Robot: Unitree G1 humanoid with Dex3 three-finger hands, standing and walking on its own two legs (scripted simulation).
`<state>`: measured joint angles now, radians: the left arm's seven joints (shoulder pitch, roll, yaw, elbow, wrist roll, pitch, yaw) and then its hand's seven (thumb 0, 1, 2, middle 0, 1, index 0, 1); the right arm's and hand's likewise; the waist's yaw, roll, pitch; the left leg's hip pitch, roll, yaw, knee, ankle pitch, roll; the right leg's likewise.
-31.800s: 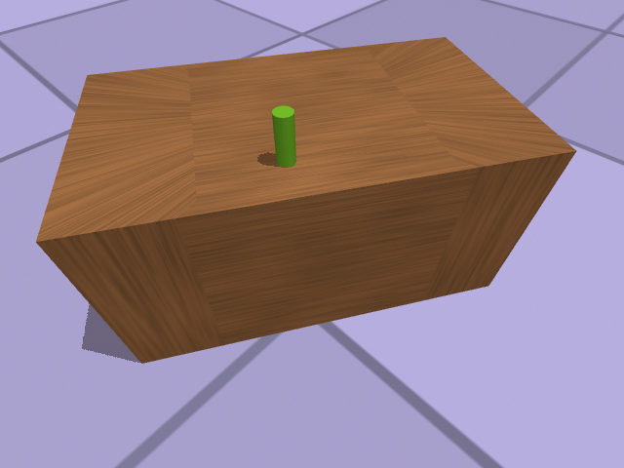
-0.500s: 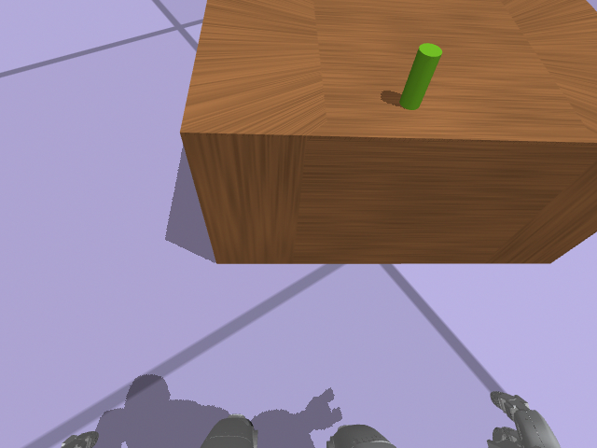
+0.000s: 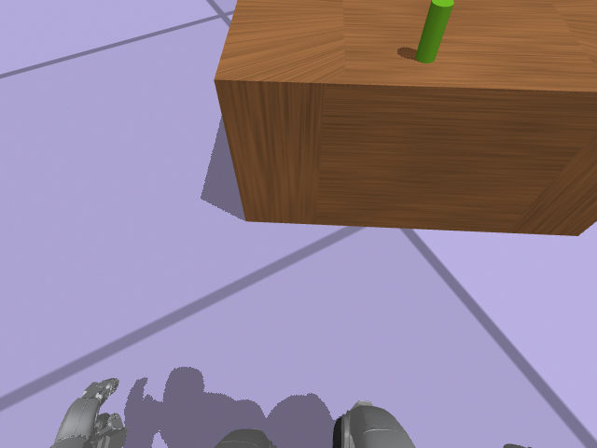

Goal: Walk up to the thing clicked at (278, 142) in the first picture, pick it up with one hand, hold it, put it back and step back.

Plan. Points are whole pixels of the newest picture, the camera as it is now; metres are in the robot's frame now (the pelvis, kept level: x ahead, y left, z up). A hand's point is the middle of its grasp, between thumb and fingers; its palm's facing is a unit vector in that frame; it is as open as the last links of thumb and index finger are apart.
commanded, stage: step back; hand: right
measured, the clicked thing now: (433, 31) +1.01 -0.32 -0.03
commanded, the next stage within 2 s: stand in 1.26 s
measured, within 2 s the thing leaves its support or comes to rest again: neither
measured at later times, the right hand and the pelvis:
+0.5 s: hand out of the picture -0.05 -0.29 -0.14, palm faces +0.04 +0.93 -0.35, open 7.4 cm; pelvis -0.12 -0.01 +0.02, yaw -4 degrees
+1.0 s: hand out of the picture -0.05 -0.27 -0.14, palm faces +0.04 +0.92 -0.38, open 7.4 cm; pelvis -0.09 +0.00 +0.01, yaw -2 degrees
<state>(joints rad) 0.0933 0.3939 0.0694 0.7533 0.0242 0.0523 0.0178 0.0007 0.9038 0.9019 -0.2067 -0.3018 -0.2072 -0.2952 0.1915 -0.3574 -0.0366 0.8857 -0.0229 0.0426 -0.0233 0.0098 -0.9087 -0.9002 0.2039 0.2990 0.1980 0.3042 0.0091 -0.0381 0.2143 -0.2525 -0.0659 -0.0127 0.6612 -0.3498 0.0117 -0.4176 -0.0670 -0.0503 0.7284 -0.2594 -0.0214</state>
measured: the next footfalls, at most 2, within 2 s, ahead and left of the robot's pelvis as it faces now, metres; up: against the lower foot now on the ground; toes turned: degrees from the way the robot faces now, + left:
right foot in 0.30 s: -0.12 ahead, -0.14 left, +0.00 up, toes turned -4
left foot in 0.62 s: -0.05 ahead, +0.13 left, +0.00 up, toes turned -3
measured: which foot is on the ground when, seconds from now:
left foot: down 0.00-0.34, up 0.36-0.60, down 0.62-1.00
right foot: down 0.00-0.00, up 0.02-0.28, down 0.30-0.66, up 0.68-0.96, down 0.98-1.00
